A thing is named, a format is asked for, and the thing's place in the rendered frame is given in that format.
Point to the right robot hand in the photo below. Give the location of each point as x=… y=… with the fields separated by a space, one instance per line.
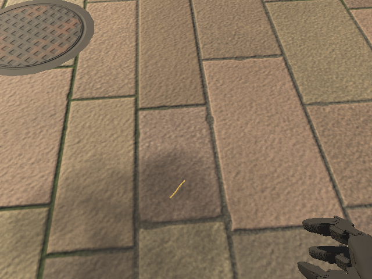
x=355 y=260

